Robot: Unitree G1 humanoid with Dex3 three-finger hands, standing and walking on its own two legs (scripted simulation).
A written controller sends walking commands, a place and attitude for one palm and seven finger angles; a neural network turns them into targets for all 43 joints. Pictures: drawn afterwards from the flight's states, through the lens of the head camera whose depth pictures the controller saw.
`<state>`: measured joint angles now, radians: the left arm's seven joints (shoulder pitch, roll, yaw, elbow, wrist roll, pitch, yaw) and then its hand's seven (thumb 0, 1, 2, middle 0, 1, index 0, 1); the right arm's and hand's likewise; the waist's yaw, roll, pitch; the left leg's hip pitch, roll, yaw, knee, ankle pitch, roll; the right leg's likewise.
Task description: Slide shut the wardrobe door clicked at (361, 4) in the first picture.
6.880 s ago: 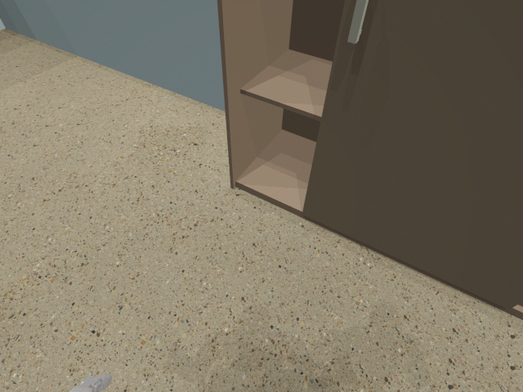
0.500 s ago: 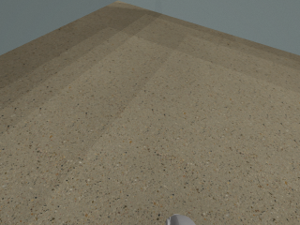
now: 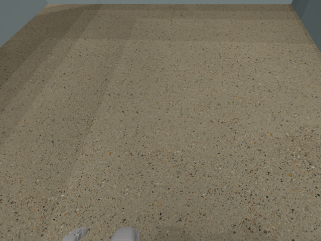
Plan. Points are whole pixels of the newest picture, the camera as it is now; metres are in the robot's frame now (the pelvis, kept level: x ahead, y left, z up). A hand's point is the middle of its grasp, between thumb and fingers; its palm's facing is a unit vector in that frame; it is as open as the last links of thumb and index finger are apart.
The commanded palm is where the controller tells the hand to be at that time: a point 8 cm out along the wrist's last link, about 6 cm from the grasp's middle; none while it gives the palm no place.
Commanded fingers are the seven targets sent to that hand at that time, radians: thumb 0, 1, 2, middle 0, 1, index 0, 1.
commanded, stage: turn to face it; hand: right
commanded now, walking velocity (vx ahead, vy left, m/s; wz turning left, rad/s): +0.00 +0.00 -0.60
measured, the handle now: out of the picture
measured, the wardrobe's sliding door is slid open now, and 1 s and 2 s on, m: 0.39 0.39 0.39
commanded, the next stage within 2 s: none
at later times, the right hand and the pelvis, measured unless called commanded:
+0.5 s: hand out of the picture +0.07 -0.16 -0.13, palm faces +0.28 +0.91 -0.31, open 7.4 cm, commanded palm none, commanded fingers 0.00 -0.90 -0.90 0.20 0.30 0.20 0.30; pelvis +0.00 +0.06 +0.00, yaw -18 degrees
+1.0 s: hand out of the picture -0.13 -0.20 -0.18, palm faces +0.62 +0.74 -0.25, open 7.4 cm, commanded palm none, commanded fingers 0.00 -0.90 -0.90 0.20 0.30 0.20 0.30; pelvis -0.03 +0.01 -0.01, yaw -36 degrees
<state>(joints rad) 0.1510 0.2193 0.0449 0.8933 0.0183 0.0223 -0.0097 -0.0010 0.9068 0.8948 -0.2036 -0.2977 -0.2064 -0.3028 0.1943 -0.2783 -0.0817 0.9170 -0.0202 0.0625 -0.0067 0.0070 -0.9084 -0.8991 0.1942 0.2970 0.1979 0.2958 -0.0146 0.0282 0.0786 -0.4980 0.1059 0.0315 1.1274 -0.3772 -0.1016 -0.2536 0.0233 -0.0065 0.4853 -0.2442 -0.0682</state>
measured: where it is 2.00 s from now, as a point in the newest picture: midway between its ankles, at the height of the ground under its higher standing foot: outside the picture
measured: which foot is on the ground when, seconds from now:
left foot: up 0.00-0.32, down 0.34-0.84, up 0.86-1.00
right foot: down 0.00-0.34, up 0.36-0.80, down 0.82-1.00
